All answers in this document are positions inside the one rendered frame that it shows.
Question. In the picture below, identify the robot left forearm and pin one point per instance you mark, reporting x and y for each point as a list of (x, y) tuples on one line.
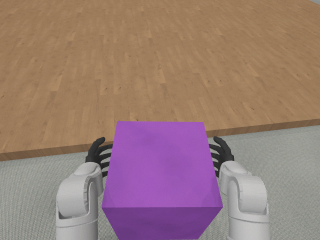
[(77, 204)]

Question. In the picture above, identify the right robot hand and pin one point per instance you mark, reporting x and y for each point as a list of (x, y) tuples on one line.
[(224, 153)]

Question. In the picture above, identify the robot right forearm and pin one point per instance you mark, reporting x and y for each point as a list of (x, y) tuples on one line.
[(247, 202)]

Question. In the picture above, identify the left robot hand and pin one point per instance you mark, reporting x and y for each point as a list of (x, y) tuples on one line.
[(94, 154)]

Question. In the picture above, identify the carton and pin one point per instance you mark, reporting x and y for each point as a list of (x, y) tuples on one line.
[(161, 182)]

